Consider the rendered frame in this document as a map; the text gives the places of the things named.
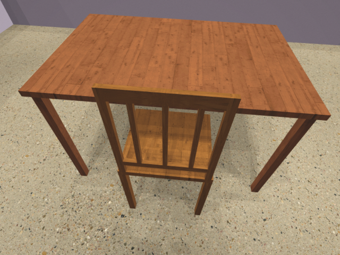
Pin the table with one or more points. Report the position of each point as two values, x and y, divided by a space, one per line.
253 60

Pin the chair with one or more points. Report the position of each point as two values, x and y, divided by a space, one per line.
164 144

